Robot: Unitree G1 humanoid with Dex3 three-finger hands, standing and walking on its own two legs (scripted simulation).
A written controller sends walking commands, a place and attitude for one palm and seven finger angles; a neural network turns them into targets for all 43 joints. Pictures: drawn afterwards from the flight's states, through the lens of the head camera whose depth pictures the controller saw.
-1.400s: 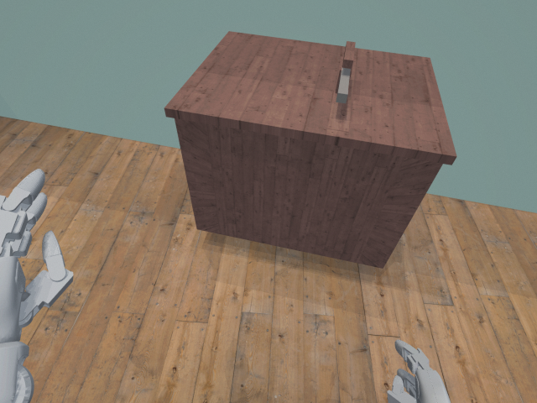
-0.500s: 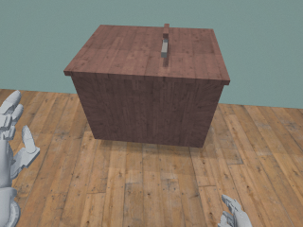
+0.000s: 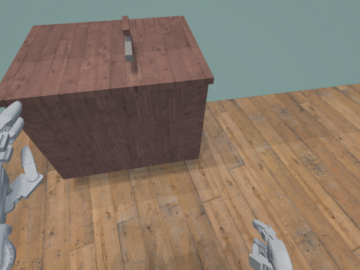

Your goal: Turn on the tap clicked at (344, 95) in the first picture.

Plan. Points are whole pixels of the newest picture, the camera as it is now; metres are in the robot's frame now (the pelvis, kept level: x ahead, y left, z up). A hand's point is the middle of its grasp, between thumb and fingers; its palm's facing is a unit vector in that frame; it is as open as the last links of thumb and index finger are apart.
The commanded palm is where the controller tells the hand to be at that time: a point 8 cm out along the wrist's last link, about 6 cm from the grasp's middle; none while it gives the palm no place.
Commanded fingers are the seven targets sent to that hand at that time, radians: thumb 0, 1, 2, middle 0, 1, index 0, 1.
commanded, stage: take the last steps up to it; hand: left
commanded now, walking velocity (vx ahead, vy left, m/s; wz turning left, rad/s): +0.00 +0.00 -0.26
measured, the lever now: (129, 56) +0.83 +0.27 +0.02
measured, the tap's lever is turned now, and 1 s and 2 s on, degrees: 0 0 0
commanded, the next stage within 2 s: come to a stop and stand still in 1.94 s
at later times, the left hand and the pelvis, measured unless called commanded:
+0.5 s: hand (63, 185) +0.20 +0.19 +0.18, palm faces +0.40 -0.84 -0.35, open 7.4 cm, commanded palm +0.16 +0.24 +0.19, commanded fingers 0.00 0.90 0.90 -0.20 -0.30 -0.20 -0.30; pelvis -0.02 -0.04 +0.01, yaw -2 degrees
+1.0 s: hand (137, 146) +0.28 +0.10 +0.18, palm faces +0.29 -0.83 -0.48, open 7.4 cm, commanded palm +0.23 +0.16 +0.19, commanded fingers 0.00 0.90 0.90 -0.20 -0.30 -0.20 -0.30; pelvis +0.05 -0.11 +0.01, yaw -4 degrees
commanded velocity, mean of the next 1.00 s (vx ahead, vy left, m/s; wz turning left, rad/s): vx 0.28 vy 0.04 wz -0.05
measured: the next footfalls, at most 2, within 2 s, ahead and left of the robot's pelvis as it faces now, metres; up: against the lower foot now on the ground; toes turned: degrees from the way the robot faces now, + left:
right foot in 0.04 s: +0.08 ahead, -0.11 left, +0.00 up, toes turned -5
left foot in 0.46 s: +0.03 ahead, +0.09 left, +0.00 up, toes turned +4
